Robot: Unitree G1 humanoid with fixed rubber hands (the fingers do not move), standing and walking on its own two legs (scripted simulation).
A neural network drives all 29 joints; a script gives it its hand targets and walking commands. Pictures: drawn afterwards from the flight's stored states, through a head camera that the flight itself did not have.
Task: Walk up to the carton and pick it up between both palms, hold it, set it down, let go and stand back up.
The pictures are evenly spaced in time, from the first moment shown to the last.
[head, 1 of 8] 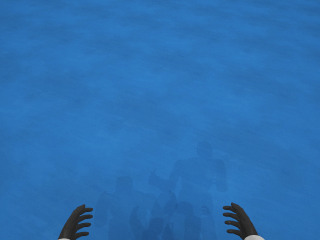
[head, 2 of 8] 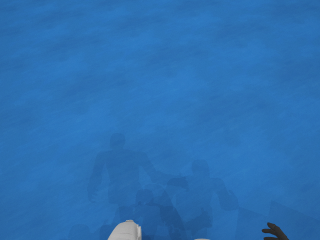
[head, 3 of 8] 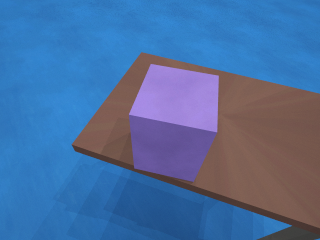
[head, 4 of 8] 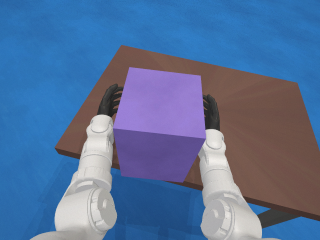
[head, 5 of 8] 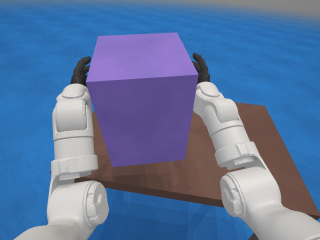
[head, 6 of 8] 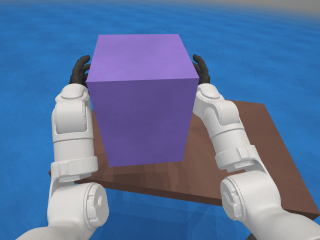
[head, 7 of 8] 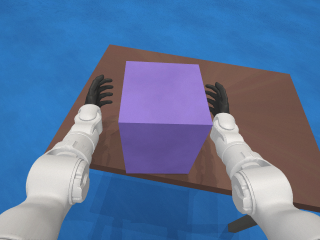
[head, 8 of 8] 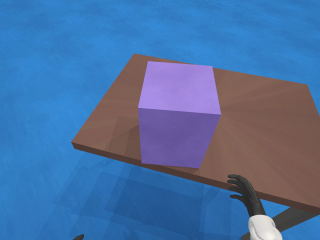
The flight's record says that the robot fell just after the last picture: no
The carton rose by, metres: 0.20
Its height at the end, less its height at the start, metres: +0.00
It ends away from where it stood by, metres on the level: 0.02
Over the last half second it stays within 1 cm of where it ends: yes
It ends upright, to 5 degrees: yes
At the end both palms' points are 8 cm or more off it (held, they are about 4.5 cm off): yes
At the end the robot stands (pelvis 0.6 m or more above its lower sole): yes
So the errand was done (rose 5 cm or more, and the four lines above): yes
